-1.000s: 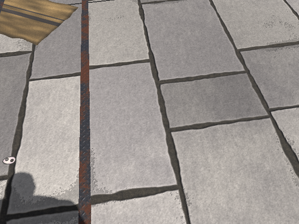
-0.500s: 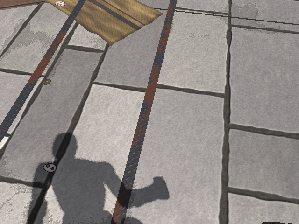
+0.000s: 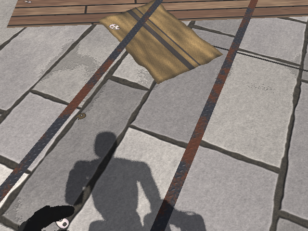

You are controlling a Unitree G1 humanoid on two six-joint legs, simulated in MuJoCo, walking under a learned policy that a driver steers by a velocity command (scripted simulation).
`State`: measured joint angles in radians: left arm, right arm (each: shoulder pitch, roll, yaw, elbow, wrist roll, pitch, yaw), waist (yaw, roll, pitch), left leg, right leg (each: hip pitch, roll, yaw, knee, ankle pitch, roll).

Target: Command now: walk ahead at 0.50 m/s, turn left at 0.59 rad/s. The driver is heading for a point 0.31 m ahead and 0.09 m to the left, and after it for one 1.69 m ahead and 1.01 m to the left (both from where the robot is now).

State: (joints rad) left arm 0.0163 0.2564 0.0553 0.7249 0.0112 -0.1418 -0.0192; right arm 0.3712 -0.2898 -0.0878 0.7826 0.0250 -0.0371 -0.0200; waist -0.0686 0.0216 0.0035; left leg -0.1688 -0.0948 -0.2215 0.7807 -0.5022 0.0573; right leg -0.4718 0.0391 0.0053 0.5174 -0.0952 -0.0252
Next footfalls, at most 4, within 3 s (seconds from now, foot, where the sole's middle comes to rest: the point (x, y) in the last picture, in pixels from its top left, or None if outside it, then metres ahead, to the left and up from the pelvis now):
0.44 left None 0.34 0.17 -0.76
0.90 right None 0.42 -0.04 -0.76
1.24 left None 0.24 0.16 -0.76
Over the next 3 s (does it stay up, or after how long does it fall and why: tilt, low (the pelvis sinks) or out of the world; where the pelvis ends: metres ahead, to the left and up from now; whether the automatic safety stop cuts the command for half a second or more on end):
stays up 0.30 0.05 0.02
